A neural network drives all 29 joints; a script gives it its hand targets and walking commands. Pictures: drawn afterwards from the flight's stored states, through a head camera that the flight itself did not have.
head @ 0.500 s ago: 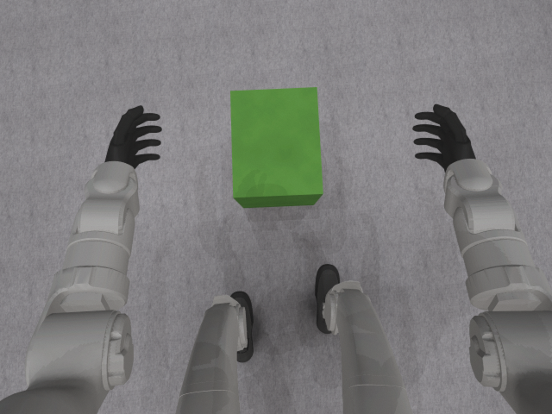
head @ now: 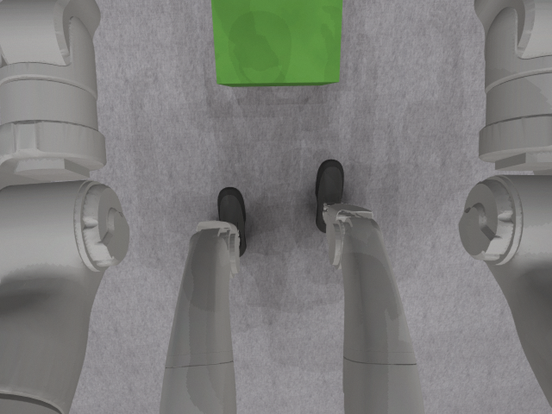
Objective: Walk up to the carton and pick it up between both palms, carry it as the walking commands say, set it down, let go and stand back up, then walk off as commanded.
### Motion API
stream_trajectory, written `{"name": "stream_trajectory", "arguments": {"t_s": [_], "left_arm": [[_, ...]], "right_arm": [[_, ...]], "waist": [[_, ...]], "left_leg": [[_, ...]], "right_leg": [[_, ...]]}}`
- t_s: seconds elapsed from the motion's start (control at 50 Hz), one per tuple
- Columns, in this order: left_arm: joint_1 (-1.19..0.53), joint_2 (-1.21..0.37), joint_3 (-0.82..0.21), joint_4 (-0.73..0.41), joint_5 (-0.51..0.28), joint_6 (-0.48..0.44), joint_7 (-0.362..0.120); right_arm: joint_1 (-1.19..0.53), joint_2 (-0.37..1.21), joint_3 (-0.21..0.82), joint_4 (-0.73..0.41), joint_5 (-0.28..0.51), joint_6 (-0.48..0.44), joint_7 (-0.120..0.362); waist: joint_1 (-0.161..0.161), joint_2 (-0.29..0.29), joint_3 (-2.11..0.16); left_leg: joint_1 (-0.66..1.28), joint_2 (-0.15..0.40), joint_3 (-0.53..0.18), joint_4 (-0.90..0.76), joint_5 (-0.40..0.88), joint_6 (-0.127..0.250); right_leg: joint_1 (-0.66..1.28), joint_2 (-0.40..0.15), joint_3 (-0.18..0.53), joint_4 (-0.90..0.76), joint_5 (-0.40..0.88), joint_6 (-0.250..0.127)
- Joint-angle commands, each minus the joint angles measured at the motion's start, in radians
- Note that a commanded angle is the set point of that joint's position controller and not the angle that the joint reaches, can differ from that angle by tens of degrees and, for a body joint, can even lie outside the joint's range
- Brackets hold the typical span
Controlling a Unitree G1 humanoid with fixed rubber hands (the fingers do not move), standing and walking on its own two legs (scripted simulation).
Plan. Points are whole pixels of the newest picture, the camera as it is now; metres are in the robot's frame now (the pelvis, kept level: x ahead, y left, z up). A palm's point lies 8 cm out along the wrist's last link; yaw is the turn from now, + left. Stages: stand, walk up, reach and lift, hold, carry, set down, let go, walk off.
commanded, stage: reach and lift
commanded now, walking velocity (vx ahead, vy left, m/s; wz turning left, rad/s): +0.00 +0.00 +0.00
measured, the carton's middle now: (276, 11) +0.58 +0.00 -0.56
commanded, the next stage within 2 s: none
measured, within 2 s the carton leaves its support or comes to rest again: neither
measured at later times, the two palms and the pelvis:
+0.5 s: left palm out of the picture +0.56 +0.18 -0.21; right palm out of the picture +0.57 -0.18 -0.22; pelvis -0.03 -0.01 -0.07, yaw +2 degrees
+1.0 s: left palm out of the picture +0.57 +0.18 -0.36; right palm out of the picture +0.57 -0.18 -0.36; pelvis -0.03 -0.01 -0.21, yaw +2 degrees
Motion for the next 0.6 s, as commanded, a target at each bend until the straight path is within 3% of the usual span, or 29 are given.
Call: {"name": "stream_trajectory", "arguments": {"t_s": [0.0,0.02,0.04,0.06,0.08,0.1,0.12,0.14,0.16,0.18,0.2,0.22,0.24,0.26,0.28,0.3,0.32,0.34,0.36,0.38,0.4,0.42,0.46,0.48,0.5,0.52,0.54,0.56,0.58], "left_arm": [[-0.395,0.234,0.094,-0.349,-0.11,0.014,0.054],[-0.429,0.216,0.064,-0.394,-0.14,0.031,0.062],[-0.502,0.251,0.068,-0.384,-0.16,0.03,0.068],[-0.506,0.245,0.076,-0.436,-0.152,0.01,0.082],[-0.519,0.257,0.09,-0.46,-0.158,0.001,0.081],[-0.494,0.224,0.068,-0.437,-0.161,-0.006,0.086],[-0.444,0.193,0.045,-0.417,-0.157,-0.004,0.078],[-0.449,0.132,0.004,-0.387,-0.141,0.001,0.073],[-0.515,0.111,0.013,-0.378,-0.116,-0.006,0.065],[-0.563,0.112,0.027,-0.309,-0.106,0.001,0.063],[-0.539,0.096,0.039,-0.196,-0.066,0.008,0.058],[-0.555,0.064,0.043,-0.174,-0.049,0.008,0.05],[-0.528,0.059,0.046,-0.086,-0.044,0.004,0.043],[-0.55,0.061,0.058,-0.069,-0.032,-0.003,0.031],[-0.555,0.097,0.069,-0.027,-0.019,-0.008,0.019],[-0.526,0.129,0.101,0.053,0.012,-0.002,0.017],[-0.585,0.137,0.09,0.039,0.008,-0.012,0.016],[-0.578,0.145,0.115,0.079,0.036,-0.01,0.027],[-0.59,0.145,0.116,0.064,0.036,-0.018,0.029],[-0.627,0.147,0.107,0.055,0.018,-0.017,0.036],[-0.597,0.151,0.115,0.101,0.023,-0.022,0.035],[-0.623,0.168,0.097,0.042,-0.002,-0.029,0.042],[-0.603,0.194,0.093,0.115,0.003,-0.025,0.049],[-0.622,0.207,0.072,0.06,-0.004,-0.029,0.059],[-0.634,0.236,0.074,-0.012,-0.008,-0.037,0.071],[-0.667,0.232,0.034,-0.011,-0.047,-0.025,0.076],[-0.661,0.216,0.0,-0.018,-0.07,-0.025,0.083],[-0.674,0.238,0.004,-0.063,-0.079,-0.03,0.085],[-0.705,0.259,-0.017,-0.122,-0.098,-0.032,0.094]], "right_arm": [[-0.38,-0.285,-0.148,-0.251,0.022,-0.006,-0.038],[-0.442,-0.319,-0.155,-0.309,0.005,-0.005,-0.044],[-0.502,-0.347,-0.145,-0.334,0.025,-0.009,-0.055],[-0.511,-0.331,-0.166,-0.391,0.007,-0.026,-0.061],[-0.564,-0.292,-0.173,-0.459,-0.008,-0.036,-0.068],[-0.545,-0.227,-0.181,-0.429,-0.014,-0.041,-0.071],[-0.553,-0.209,-0.162,-0.412,-0.004,-0.038,-0.06],[-0.515,-0.212,-0.177,-0.312,0.0,-0.04,-0.043],[-0.504,-0.217,-0.194,-0.237,-0.002,-0.048,-0.035],[-0.475,-0.243,-0.196,-0.151,-0.015,-0.055,-0.024],[-0.413,-0.208,-0.199,-0.011,-0.035,-0.046,-0.023],[-0.423,-0.243,-0.198,-0.013,-0.054,-0.053,-0.015],[-0.437,-0.223,-0.165,0.049,-0.052,-0.047,-0.007],[-0.502,-0.212,-0.157,0.032,-0.074,-0.05,-0.008],[-0.522,-0.219,-0.171,0.055,-0.078,-0.044,-0.007],[-0.532,-0.217,-0.165,0.059,-0.082,-0.043,-0.006],[-0.55,-0.222,-0.168,0.114,-0.061,-0.042,-0.006],[-0.579,-0.272,-0.191,0.084,-0.1,-0.055,-0.012],[-0.57,-0.277,-0.202,0.133,-0.107,-0.054,-0.018],[-0.602,-0.263,-0.199,0.09,-0.1,-0.057,-0.016],[-0.594,-0.271,-0.189,0.12,-0.118,-0.06,-0.029],[-0.605,-0.268,-0.166,0.098,-0.082,-0.063,-0.027],[-0.607,-0.269,-0.136,0.126,-0.066,-0.055,-0.037],[-0.626,-0.3,-0.146,0.133,-0.073,-0.053,-0.048],[-0.652,-0.307,-0.129,0.071,-0.05,-0.059,-0.053],[-0.66,-0.325,-0.119,0.074,-0.036,-0.054,-0.062],[-0.68,-0.352,-0.131,0.049,-0.029,-0.055,-0.069],[-0.69,-0.323,-0.079,0.032,-0.009,-0.053,-0.066],[-0.68,-0.353,-0.094,-0.005,-0.01,-0.051,-0.075]], "waist": [[-0.014,0.049,-2.317],[-0.044,0.034,-2.42],[-0.008,0.039,-2.404],[0.008,-0.016,-2.338],[0.015,-0.118,-2.347],[-0.002,-0.158,-2.32],[0.014,-0.167,-2.299],[-0.012,-0.052,-2.198],[-0.014,0.054,-2.088],[-0.055,0.079,-2.035],[-0.048,0.121,-1.898],[-0.061,0.143,-1.836],[-0.045,0.101,-1.684],[-0.042,0.052,-1.637],[-0.052,0.002,-1.62],[-0.021,-0.011,-1.622],[-0.009,0.035,-1.574],[-0.016,0.027,-1.571],[-0.013,0.053,-1.612],[-0.041,0.017,-1.631],[-0.025,0.011,-1.655],[-0.018,0.004,-1.704],[0.009,-0.015,-1.68],[-0.013,-0.003,-1.732],[0.021,0.008,-1.826],[-0.021,-0.008,-1.837],[-0.03,0.02,-1.832],[-0.003,-0.02,-1.85],[-0.033,0.013,-1.931]], "left_leg": [[0.751,-0.127,-0.06,0.015,0.84,-0.031],[0.753,-0.139,-0.058,0.045,0.832,-0.038],[0.738,-0.137,-0.045,0.056,0.868,-0.035],[0.483,-0.15,-0.032,-0.005,0.872,-0.012],[0.211,-0.162,-0.002,-0.067,0.744,0.019],[0.002,-0.157,0.019,-0.129,0.626,0.03],[0.077,-0.154,0.016,-0.149,0.568,0.047],[0.267,-0.142,-0.008,-0.109,0.649,0.023],[0.493,-0.141,-0.041,-0.042,0.717,-0.002],[0.634,-0.122,-0.074,0.035,0.756,-0.017],[0.671,-0.117,-0.063,0.037,0.694,-0.029],[0.627,-0.124,-0.041,0.057,0.621,-0.048],[0.446,-0.12,-0.03,0.044,0.448,-0.052],[0.3,-0.129,0.005,0.042,0.326,-0.054],[0.178,-0.133,0.018,0.05,0.232,-0.044],[0.14,-0.128,0.015,0.059,0.163,-0.03],[0.097,-0.132,0.038,0.091,0.095,-0.036],[0.099,-0.124,0.018,0.121,0.104,-0.039],[0.087,-0.137,0.033,0.151,0.081,-0.052],[0.093,-0.13,0.028,0.183,0.088,-0.033],[0.021,-0.142,0.033,0.222,0.074,-0.039],[0.026,-0.138,0.036,0.251,0.071,-0.037],[-0.044,-0.143,0.044,0.307,0.073,-0.029],[-0.026,-0.137,0.03,0.351,0.095,-0.033],[0.008,-0.148,0.05,0.376,0.136,-0.038],[-0.003,-0.143,0.03,0.405,0.141,-0.035],[-0.022,-0.145,0.035,0.426,0.159,-0.04],[-0.055,-0.148,0.045,0.454,0.174,-0.037],[-0.02,-0.147,0.054,0.489,0.186,-0.044]], "right_leg": [[1.037,0.138,-0.016,0.159,0.738,-0.019],[1.122,0.146,-0.023,0.181,0.774,-0.02],[1.122,0.136,0.019,0.197,0.808,-0.024],[1.293,0.1,0.072,0.234,0.971,-0.053],[1.523,0.07,0.117,0.247,1.065,-0.048],[1.66,0.051,0.128,0.27,1.076,-0.039],[1.59,0.064,0.109,0.236,0.967,-0.007],[1.272,0.094,0.059,0.202,0.801,0.003],[0.98,0.125,0.022,0.172,0.672,-0.007],[0.758,0.138,0.002,0.175,0.554,-0.021],[0.58,0.137,-0.012,0.131,0.419,-0.016],[0.564,0.137,-0.018,0.121,0.392,-0.023],[0.555,0.127,-0.012,0.138,0.311,-0.013],[0.628,0.123,-0.002,0.151,0.29,0.005],[0.699,0.114,0.0,0.179,0.272,0.021],[0.685,0.112,-0.014,0.223,0.217,0.033],[0.632,0.108,-0.008,0.252,0.144,0.027],[0.583,0.112,-0.022,0.28,0.144,0.026],[0.592,0.113,-0.025,0.303,0.128,0.018],[0.581,0.121,-0.043,0.333,0.145,0.023],[0.59,0.113,-0.028,0.372,0.161,0.021],[0.618,0.12,-0.03,0.41,0.181,0.013],[0.604,0.116,-0.03,0.474,0.197,0.022],[0.584,0.113,-0.021,0.527,0.216,0.014],[0.633,0.11,-0.019,0.546,0.261,0.012],[0.618,0.115,-0.023,0.581,0.282,0.009],[0.591,0.117,-0.029,0.604,0.309,0.004],[0.614,0.115,-0.021,0.637,0.329,0.004],[0.67,0.117,-0.015,0.66,0.368,-0.005]]}}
